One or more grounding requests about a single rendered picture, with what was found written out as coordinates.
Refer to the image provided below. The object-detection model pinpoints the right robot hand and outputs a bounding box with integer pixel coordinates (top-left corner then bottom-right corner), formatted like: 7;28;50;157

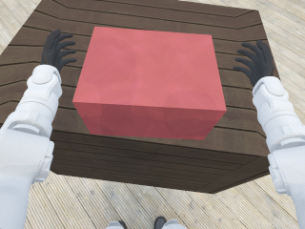
233;39;275;87

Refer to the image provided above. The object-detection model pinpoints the robot left upper arm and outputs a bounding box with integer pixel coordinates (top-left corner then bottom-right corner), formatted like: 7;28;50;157
0;129;54;229

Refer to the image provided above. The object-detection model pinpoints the left robot forearm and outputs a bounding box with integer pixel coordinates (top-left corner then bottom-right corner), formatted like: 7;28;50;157
0;64;63;139

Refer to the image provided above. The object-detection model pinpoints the left robot hand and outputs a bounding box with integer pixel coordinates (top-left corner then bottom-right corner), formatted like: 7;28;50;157
40;29;77;73

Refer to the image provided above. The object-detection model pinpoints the carton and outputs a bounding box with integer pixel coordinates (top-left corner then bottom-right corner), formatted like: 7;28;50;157
72;26;227;140

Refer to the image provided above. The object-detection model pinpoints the robot right upper arm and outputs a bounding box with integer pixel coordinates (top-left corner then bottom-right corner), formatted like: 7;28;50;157
267;145;305;229

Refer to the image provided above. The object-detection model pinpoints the left robot shin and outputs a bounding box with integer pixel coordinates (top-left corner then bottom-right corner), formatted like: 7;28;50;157
108;221;123;228

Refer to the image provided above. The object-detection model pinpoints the right robot forearm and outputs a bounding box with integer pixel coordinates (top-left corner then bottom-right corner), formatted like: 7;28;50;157
252;76;305;154

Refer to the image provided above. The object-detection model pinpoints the robot right foot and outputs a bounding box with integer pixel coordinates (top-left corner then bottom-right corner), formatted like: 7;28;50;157
153;216;167;229

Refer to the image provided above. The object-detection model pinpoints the pedestal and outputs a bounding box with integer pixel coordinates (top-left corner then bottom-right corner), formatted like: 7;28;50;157
0;0;281;195

